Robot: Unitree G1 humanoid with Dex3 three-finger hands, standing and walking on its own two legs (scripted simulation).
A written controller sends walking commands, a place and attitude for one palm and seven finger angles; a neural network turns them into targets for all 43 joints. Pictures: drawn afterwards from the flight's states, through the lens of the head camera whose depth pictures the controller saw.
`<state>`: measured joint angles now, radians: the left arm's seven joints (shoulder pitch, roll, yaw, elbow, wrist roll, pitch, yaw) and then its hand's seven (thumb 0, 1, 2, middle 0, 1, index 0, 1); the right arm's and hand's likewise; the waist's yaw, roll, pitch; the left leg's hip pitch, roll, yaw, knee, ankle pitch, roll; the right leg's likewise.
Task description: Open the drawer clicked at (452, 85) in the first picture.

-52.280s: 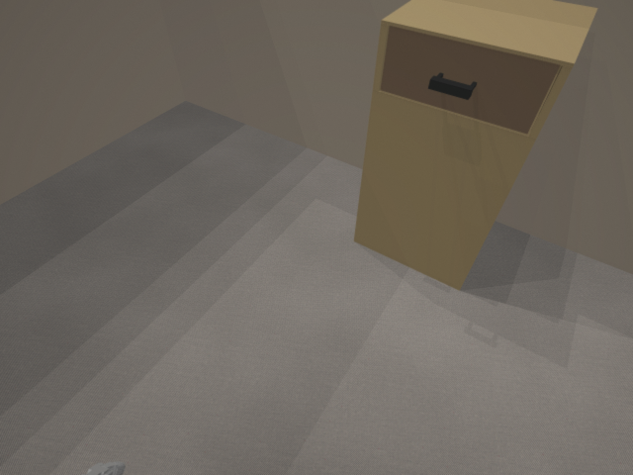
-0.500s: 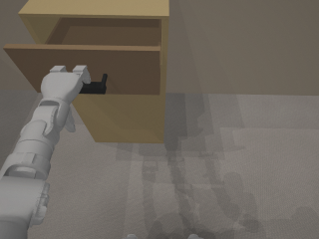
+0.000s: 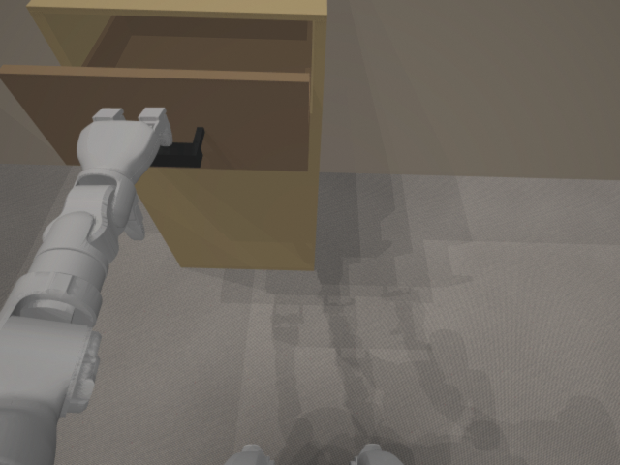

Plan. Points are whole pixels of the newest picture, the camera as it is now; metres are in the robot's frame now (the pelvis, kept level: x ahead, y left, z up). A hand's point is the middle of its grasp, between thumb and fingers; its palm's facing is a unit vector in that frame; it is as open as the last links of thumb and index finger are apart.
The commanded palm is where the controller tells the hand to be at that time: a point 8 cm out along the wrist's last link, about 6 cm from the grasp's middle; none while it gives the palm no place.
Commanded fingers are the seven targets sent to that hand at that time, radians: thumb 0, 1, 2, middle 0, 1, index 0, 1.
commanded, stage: lower the fingers behind the handle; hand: left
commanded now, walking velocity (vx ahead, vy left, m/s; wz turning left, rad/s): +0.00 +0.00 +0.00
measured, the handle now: (167, 143) +0.56 +0.22 +0.06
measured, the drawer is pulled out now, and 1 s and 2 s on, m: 0.16 0.15 0.15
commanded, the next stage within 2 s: lift the fingers back up to retry in 0.24 s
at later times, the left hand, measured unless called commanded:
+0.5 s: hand (137, 169) +0.49 +0.24 +0.07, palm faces -0.03 +0.01 -1.00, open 13.8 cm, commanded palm +0.47 +0.23 +0.12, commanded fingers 0.00 -0.50 0.30 -0.30 -1.20 -0.30 -1.20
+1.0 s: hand (131, 135) +0.50 +0.23 +0.12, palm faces +0.01 -0.01 -1.00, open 13.8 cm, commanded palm +0.47 +0.23 +0.18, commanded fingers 0.00 -0.50 0.30 -0.30 -1.20 -0.30 -1.20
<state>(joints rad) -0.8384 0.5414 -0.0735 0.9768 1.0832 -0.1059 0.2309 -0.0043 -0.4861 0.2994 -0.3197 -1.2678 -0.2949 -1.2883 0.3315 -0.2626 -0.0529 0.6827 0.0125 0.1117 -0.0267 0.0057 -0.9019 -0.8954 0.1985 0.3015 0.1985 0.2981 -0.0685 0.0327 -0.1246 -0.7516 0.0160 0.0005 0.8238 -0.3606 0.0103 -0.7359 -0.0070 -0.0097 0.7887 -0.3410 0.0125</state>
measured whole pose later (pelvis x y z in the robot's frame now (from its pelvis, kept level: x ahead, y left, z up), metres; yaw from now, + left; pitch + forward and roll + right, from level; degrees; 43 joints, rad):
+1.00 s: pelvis +0.04 +0.00 +0.02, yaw -1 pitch +14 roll -1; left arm -0.71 0.54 -0.04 0.72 1.01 -0.04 0.10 0.00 -0.48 0.30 -0.32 -1.21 -0.32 -1.20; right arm 0.30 -0.26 -0.05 0.67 0.03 0.14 -0.01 0.01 -0.90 -0.90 0.20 0.30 0.20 0.30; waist -0.05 0.07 -0.11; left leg -0.55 0.02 0.02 0.68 -0.36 0.01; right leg -0.54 -0.01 0.01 0.64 -0.33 0.02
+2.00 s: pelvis +0.03 +0.00 +0.02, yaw -1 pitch +12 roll -1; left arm -0.74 0.56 -0.03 0.80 1.02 -0.14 0.08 -0.01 -0.49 0.30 -0.32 -1.20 -0.32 -1.20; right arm 0.32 -0.27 -0.06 0.69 0.03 0.13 -0.03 0.01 -0.90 -0.90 0.20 0.30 0.20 0.30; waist -0.06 0.05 -0.09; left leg -0.55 0.02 0.02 0.67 -0.34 0.01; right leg -0.54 -0.01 0.01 0.64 -0.32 0.01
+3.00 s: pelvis +0.03 +0.00 +0.02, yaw +0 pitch +12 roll -1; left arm -0.71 0.54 -0.04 0.77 1.02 -0.05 0.10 0.00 -0.48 0.30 -0.32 -1.20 -0.32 -1.20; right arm 0.27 -0.26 -0.05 0.67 0.03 0.13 -0.02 0.01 -0.90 -0.90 0.20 0.30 0.20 0.30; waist -0.04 0.06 -0.10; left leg -0.52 0.02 0.01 0.66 -0.34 0.00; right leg -0.52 0.00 0.00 0.63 -0.32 0.01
